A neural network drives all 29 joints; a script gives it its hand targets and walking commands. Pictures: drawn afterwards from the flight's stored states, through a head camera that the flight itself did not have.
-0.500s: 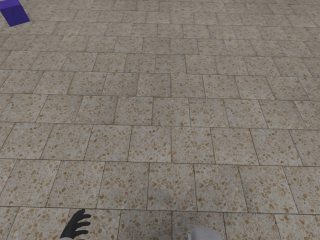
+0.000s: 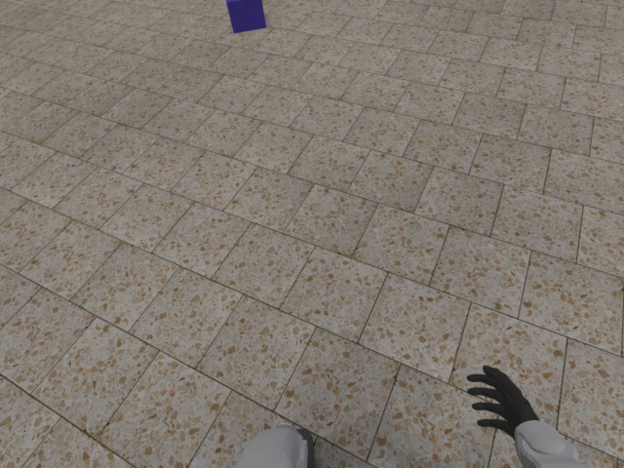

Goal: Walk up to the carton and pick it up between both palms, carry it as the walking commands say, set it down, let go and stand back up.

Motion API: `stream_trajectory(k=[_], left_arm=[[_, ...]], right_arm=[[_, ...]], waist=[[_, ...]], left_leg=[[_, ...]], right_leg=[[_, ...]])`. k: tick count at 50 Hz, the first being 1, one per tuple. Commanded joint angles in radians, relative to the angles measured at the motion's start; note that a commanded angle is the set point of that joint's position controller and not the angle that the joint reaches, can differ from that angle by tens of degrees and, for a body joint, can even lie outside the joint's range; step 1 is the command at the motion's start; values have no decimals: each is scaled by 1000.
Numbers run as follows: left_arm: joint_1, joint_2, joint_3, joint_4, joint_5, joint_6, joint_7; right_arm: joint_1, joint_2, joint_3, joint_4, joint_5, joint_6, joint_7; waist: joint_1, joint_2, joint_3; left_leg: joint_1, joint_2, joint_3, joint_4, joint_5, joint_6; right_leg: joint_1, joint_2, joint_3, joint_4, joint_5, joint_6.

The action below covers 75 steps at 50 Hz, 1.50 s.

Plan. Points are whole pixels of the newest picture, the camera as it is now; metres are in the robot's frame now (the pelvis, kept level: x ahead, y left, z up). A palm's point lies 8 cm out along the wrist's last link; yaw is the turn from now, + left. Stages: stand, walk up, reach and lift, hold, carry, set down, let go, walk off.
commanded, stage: walk up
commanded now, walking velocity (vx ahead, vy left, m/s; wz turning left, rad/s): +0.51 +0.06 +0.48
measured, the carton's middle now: (245, 8) +2.75 +0.88 -0.67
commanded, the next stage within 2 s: none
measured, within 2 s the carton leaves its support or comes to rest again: neither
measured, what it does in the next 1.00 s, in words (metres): walks ahead: left foot, then right foot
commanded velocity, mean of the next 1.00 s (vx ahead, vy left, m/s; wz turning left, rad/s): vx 0.50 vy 0.11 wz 0.26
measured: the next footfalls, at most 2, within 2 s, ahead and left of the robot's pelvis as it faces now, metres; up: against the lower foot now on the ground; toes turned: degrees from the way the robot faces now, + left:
left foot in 0.02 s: +0.15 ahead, +0.13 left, +0.00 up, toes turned +7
right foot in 0.54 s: +0.47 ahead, -0.06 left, +0.00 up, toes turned +1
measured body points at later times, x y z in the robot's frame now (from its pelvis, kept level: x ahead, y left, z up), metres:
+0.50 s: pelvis +0.26 +0.04 +0.01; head +0.29 +0.04 +0.46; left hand +0.44 +0.29 -0.09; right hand +0.21 -0.21 -0.13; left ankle +0.11 +0.13 -0.73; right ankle +0.43 -0.07 -0.70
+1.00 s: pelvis +0.49 +0.14 +0.01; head +0.52 +0.15 +0.45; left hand +0.32 +0.35 -0.13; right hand +0.72 -0.03 -0.12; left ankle +0.56 +0.29 -0.72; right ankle +0.43 -0.06 -0.73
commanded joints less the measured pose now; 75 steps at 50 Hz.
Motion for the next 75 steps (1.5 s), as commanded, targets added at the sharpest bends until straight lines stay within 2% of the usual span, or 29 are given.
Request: stream_trajectory(k=[1,2,3,4,6,8,14,23,25,26,27,28,29,30,32,35,40,45,48,50,51,52,53,55,56,61,71,73,75], left_arm=[[-9,166,26,-48,-14,1,-21],[-62,123,11,-89,-8,-2,-29],[-108,50,-5,-161,-1,-14,-42],[-191,77,11,-163,2,-16,-40],[-211,68,-1,-147,-6,-28,-45],[-141,68,6,-113,12,-3,-49],[-328,49,13,-173,22,40,-65],[-586,25,-1,-275,-6,38,-52],[-510,35,6,-252,-5,26,-38],[-369,61,24,-210,-4,15,-21],[-195,144,53,-178,0,4,-4],[-9,267,82,-149,3,-1,9],[-17,341,98,-117,-7,16,21],[-126,260,87,-110,-8,21,20],[-273,131,46,-118,-1,7,9],[-245,82,33,-92,-5,-10,-8],[-135,91,37,-61,-4,-23,-14],[-104,149,63,-53,-3,-14,-5],[-123,148,62,-50,1,-3,-19],[-109,101,41,-40,1,4,-34],[-104,56,25,-52,2,2,-39],[-141,-13,9,-115,4,-5,-42],[-186,35,21,-119,4,-1,-35],[-205,41,19,-72,-2,0,-34],[-175,30,20,-40,-1,5,-36],[-248,25,22,-66,4,54,-57],[-579,10,-5,-201,-6,38,-76],[-524,22,-1,-190,2,28,-65],[-305,75,24,-120,7,6,-44]], right_arm=[[265,-87,-34,67,-8,-38,-50],[425,-174,-56,97,-24,-53,-63],[532,-310,-81,119,-6,-52,-73],[475,-294,-79,113,12,-44,-81],[312,-163,-59,90,6,-56,-95],[240,-93,-40,78,9,-75,-95],[357,-66,-28,117,24,-108,-101],[514,-63,-15,201,14,-90,-95],[514,-74,-14,220,8,-92,-98],[495,-78,-14,223,10,-91,-98],[485,-81,-24,205,26,-93,-98],[491,-32,-31,159,26,-97,-101],[534,-24,-43,127,11,-86,-97],[487,-47,-44,144,-5,-76,-94],[440,-6,-32,150,-10,-61,-78],[389,28,-22,137,-7,-32,-50],[208,55,7,116,2,-12,-27],[36,27,11,70,8,-16,-10],[69,-11,-1,75,-1,-32,-26],[239,-58,-21,136,-16,-55,-55],[415,-128,-43,178,-21,-70,-69],[552,-246,-64,202,-2,-74,-86],[531,-268,-75,212,26,-65,-99],[349,-145,-46,152,4,-84,-95],[307,-105,-35,144,3,-100,-93],[377,-37,-10,200,14,-129,-99],[486,-58,-22,246,15,-104,-106],[495,-69,-27,264,17,-91,-108],[498,-67,-27,273,18,-85,-107]], waist=[[-165,-184,-176],[-228,-73,-277],[-248,156,-380],[-237,48,-306],[-162,40,-123],[-96,55,-94],[-119,92,8],[-208,121,104],[-168,103,68],[-98,75,-12],[-17,38,-126],[38,-160,-277],[-10,-292,-367],[-51,-174,-264],[-108,-86,-92],[-135,-156,-10],[-107,-179,39],[-70,-189,62],[-82,-204,28],[-150,-77,-71],[-222,90,-164],[-255,365,-231],[-264,317,-230],[-187,80,-79],[-143,63,-67],[-114,151,-39],[-179,207,76],[-158,142,68],[-61,12,-51]], left_leg=[[533,-118,64,-100,-46,68],[832,110,-237,-116,-157,95],[923,384,-750,-311,-318,198],[820,393,-771,-376,-208,213],[569,271,-486,-334,128,194],[387,202,-349,-364,209,164],[385,207,-324,-457,167,150],[410,143,-239,-423,302,142],[420,139,-237,-304,498,125],[376,93,-185,-125,600,106],[222,49,-151,91,485,78],[36,-23,-112,414,-111,41],[-60,-55,-192,617,-312,11],[-70,0,-234,689,-223,-6],[-55,69,-203,689,-72,-27],[-51,98,-152,622,28,-36],[-77,113,-78,337,119,-50],[57,92,-18,22,124,-52],[200,61,11,-53,57,-38],[480,15,43,-105,-4,-18],[657,159,-139,-154,-165,15],[721,404,-536,-348,-328,91],[665,455,-693,-473,-403,175],[514,405,-522,-402,-94,138],[436,355,-422,-390,62,112],[397,286,-230,-398,282,75],[378,215,-103,-478,55,103],[370,221,-116,-392,105,104],[291,163,-55,-93,248,70]], right_leg=[[-238,-59,-23,407,835,-182],[-542,-22,21,719,207,-149],[-803,113,108,968,-187,-119],[-881,95,244,1046,-76,-132],[-805,31,267,978,91,-152],[-668,23,266,886,138,-127],[-754,49,232,683,255,-81],[-609,158,140,337,266,-115],[-482,187,129,276,236,-131],[-285,209,104,213,253,-142],[-17,110,190,201,260,-156],[188,-229,566,143,300,-195],[181,-369,932,-8,296,-270],[35,-302,845,-40,204,-277],[-193,-198,572,-47,173,-265],[-328,-113,339,-73,318,-238],[-342,-81,198,-100,413,-228],[-316,-89,163,-156,275,-216],[-311,-86,151,-91,199,-214],[-397,-7,78,194,209,-190],[-529,44,58,496,85,-158],[-746,134,85,815,-235,-131],[-837,133,204,941,-163,-142],[-845,82,265,973,43,-154],[-770,70,274,927,119,-150],[-735,103,240,787,213,-118],[-555,162,133,318,242,-125],[-461,181,112,272,193,-126],[-169,195,108,186,188,-147]])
